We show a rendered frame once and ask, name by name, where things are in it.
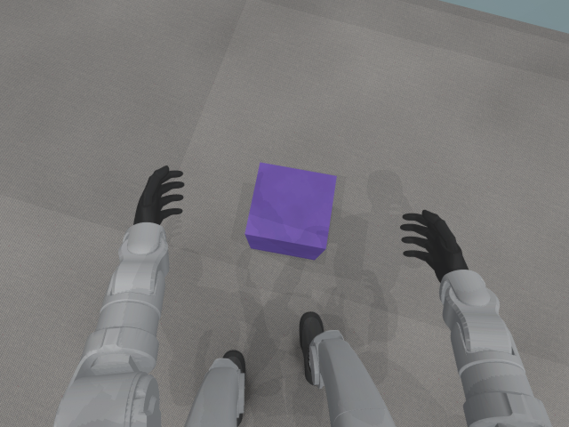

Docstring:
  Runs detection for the left robot shin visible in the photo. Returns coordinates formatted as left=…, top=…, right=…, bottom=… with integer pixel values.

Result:
left=204, top=359, right=238, bottom=377

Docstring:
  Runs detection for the carton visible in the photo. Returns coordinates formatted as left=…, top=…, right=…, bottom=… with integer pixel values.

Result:
left=245, top=162, right=337, bottom=260

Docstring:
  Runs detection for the robot left hand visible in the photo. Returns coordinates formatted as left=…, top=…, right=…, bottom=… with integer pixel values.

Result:
left=133, top=165, right=184, bottom=225

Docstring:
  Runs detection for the right robot forearm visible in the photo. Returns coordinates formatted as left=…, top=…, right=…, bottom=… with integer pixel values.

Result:
left=439, top=270, right=552, bottom=427

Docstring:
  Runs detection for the left robot forearm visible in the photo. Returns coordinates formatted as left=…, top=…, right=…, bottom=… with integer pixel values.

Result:
left=53, top=222, right=170, bottom=427

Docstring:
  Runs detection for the robot shin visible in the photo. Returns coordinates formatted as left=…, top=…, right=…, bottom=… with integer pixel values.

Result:
left=309, top=330, right=350, bottom=369
left=204, top=359, right=238, bottom=377

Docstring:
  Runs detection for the robot right hand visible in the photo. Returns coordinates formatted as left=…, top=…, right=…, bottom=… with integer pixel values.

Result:
left=400, top=210, right=469, bottom=283

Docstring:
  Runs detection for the left robot upper arm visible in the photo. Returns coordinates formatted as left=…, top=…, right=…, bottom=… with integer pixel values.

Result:
left=56, top=371, right=162, bottom=427

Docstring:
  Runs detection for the right robot shin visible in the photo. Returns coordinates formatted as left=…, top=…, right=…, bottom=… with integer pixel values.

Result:
left=309, top=330, right=350, bottom=369

